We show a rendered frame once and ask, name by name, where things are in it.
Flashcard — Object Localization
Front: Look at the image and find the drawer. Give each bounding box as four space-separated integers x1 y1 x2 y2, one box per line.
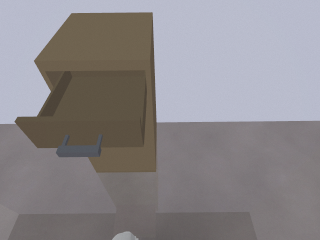
14 70 147 148

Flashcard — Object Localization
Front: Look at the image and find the cabinet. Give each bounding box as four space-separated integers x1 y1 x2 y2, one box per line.
34 12 157 173

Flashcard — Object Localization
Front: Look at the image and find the handle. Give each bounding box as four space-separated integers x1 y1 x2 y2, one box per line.
56 134 103 158

